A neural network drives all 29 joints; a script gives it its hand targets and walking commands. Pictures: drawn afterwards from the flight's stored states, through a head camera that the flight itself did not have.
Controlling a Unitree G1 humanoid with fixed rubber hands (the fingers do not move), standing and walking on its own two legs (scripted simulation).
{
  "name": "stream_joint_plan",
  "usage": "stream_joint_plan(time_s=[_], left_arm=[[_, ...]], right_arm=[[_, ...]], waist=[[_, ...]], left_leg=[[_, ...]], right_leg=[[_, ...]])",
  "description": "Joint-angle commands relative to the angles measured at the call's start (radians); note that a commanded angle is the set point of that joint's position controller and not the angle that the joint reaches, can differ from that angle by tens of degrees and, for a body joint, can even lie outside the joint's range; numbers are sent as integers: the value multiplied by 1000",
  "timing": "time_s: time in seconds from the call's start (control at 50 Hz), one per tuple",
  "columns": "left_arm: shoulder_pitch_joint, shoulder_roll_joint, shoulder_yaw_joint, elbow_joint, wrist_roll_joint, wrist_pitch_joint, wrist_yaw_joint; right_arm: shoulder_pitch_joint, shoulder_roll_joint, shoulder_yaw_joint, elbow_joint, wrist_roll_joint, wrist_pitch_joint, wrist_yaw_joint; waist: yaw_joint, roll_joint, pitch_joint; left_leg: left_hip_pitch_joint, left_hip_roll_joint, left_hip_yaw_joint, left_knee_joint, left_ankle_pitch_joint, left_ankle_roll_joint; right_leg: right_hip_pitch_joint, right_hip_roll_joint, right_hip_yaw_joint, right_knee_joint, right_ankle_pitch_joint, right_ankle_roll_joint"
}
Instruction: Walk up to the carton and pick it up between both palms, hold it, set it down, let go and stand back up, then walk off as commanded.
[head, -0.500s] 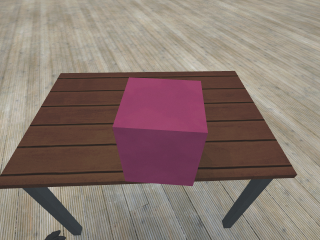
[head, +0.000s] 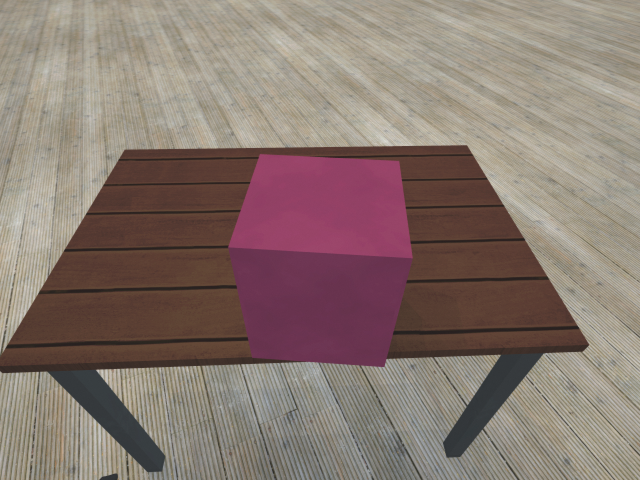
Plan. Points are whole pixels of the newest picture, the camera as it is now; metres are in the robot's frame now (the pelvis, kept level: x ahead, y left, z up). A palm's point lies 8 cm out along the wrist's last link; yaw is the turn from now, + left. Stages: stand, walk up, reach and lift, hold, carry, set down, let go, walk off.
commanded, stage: walk up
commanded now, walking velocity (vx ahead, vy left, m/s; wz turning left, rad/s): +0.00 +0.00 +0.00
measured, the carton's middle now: (323, 262) +0.43 +0.02 +0.04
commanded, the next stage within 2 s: none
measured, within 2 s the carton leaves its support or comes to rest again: neither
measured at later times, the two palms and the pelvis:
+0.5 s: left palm out of the picture +0.04 +0.28 -0.10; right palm out of the picture +0.05 -0.35 -0.11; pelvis -0.04 -0.03 -0.01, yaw +3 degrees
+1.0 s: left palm out of the picture +0.01 +0.27 -0.11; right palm out of the picture +0.05 -0.33 -0.10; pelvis -0.06 -0.03 +0.00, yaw +4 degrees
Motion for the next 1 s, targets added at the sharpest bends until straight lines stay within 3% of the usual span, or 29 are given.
stream_joint_plan(time_s=[0.0,0.02,0.04,0.08,0.1,0.12,0.14,0.18,0.2,0.22,0.24,0.26,0.28,0.3,0.34,0.36,0.42,0.46,0.48,0.5,0.52,0.54,0.56,0.58,0.62,0.64,0.68,0.74,0.98], left_arm=[[-129,185,27,17,-7,-13,12],[-148,239,64,4,1,22,0],[-115,225,74,-26,-5,36,-1],[-99,201,80,-42,-9,58,-2],[-75,195,84,-30,-12,69,-1],[-71,183,83,-35,-7,73,-1],[-35,188,91,-28,2,80,-6],[15,202,103,-7,3,81,-12],[29,190,97,-4,9,74,-14],[34,226,100,-7,17,66,-13],[14,293,111,-14,22,55,-12],[-58,308,109,-38,10,49,-12],[-88,294,113,-58,14,48,-18],[-126,281,104,-80,17,52,-17],[-159,262,102,-86,12,52,-9],[-141,245,96,-79,9,54,-4],[-48,257,91,-58,15,43,-4],[-71,255,78,-49,3,47,-8],[-90,232,64,-42,-10,51,-13],[-83,182,48,-45,-17,44,-11],[-68,130,41,-43,-31,46,-13],[-97,172,58,-21,-29,49,-5],[-87,195,63,0,-24,45,-4],[-81,185,66,4,-23,38,-9],[-64,174,61,14,-19,25,-11],[-80,200,65,25,-11,14,-13],[-123,217,66,17,-12,4,-13],[-173,197,58,24,-10,12,-17],[-169,187,55,27,-7,7,-16]], right_arm=[[-97,-208,-56,-30,-11,-9,6],[-73,-284,-66,-60,-15,-14,-12],[-42,-296,-69,-72,-12,-17,-22],[-21,-328,-81,-97,-21,-13,-34],[-25,-343,-83,-103,-23,-12,-38],[-36,-343,-84,-113,-20,-12,-38],[-66,-349,-83,-126,-25,-12,-41],[-114,-340,-81,-151,-19,-6,-46],[-130,-316,-73,-155,-20,-4,-44],[-121,-281,-65,-157,-12,1,-41],[-94,-229,-61,-174,-2,9,-40],[-67,-198,-51,-187,2,15,-53],[-20,-223,-68,-162,-15,27,-56],[15,-249,-68,-150,0,27,-49],[63,-243,-71,-139,7,20,-36],[65,-221,-67,-134,5,15,-27],[35,-217,-59,-140,2,-3,-18],[90,-204,-60,-100,-1,-21,-25],[84,-201,-61,-87,-8,-34,-33],[66,-225,-69,-84,-31,-41,-34],[-10,-269,-70,-103,-41,-46,-37],[-63,-320,-69,-101,-27,-48,-34],[-85,-329,-70,-104,-27,-52,-29],[-87,-297,-58,-101,-27,-52,-28],[-105,-241,-41,-110,-14,-42,-26],[-111,-205,-36,-115,-8,-42,-26],[-84,-193,-35,-109,4,-36,-20],[-75,-202,-48,-76,-6,-23,-15],[-103,-206,-44,-56,-16,-31,-6]], waist=[[-14,-68,72],[-19,-81,130],[-11,-9,66],[-13,65,63],[-5,84,92],[0,97,104],[17,107,116],[54,72,120],[69,72,142],[63,-29,155],[31,-190,120],[8,-279,127],[15,-199,86],[-2,-196,124],[-15,-210,166],[-14,-217,180],[21,-205,106],[-20,-127,41],[-27,-122,21],[-15,1,13],[31,123,33],[18,113,75],[34,87,97],[38,73,100],[55,67,101],[42,15,72],[0,-27,34],[-9,-13,120],[13,-10,119]], left_leg=[[32,85,-147,-255,61,59],[-46,97,-185,-169,276,69],[-34,145,-238,-176,369,106],[-53,251,-385,-233,413,217],[-84,313,-448,-258,439,265],[-113,350,-464,-276,421,292],[-173,380,-504,-301,362,315],[-231,325,-441,-243,292,278],[-276,259,-333,-194,299,200],[-236,150,-242,-64,282,113],[-222,-27,-65,193,151,35],[-254,-97,-5,350,-305,20],[-137,-76,-84,453,-322,35],[-102,-92,-66,474,-287,43],[-117,-70,-69,432,-232,37],[-104,-56,-61,360,-218,26],[-79,-19,-47,94,-275,24],[82,2,-24,-233,-143,36],[176,11,-55,-320,-4,37],[206,101,-235,-374,5,59],[178,231,-464,-400,121,101],[49,308,-507,-369,153,172],[-58,304,-495,-353,131,208],[-80,281,-435,-340,154,199],[-135,175,-294,-265,187,131],[-123,124,-252,-226,190,84],[-32,62,-179,-188,61,50],[-52,68,-232,-276,-180,66],[-95,68,-235,-290,-86,56]], right_leg=[[-8,-119,167,-312,-28,-59],[-35,-82,99,-149,213,-75],[-10,-66,67,-46,258,-69],[-38,-1,30,149,135,-28],[-52,9,17,223,-17,-25],[-60,11,19,258,-210,-29],[-42,3,42,305,-275,-30],[33,-2,37,190,-226,-45],[96,-13,27,25,-132,-64],[72,-78,130,-212,-30,-92],[60,-234,340,-337,167,-174],[14,-325,398,-332,375,-246],[-126,-339,394,-398,85,-260],[-184,-314,366,-420,-28,-264],[-129,-246,288,-393,-77,-223],[-116,-212,253,-370,-64,-217],[28,-269,297,-321,-5,-235],[44,-278,272,-243,72,-195],[-14,-239,203,-177,136,-145],[-50,-177,141,-72,166,-102],[-109,-54,53,0,28,-38],[-64,-35,29,24,-187,-24],[0,-43,37,44,-190,-32],[37,-37,40,-3,-157,-44],[150,-66,78,-168,37,-64],[178,-113,112,-214,158,-76],[92,-172,167,-292,72,-101],[-9,-136,142,-334,-247,-80],[65,-134,124,-305,-154,-70]])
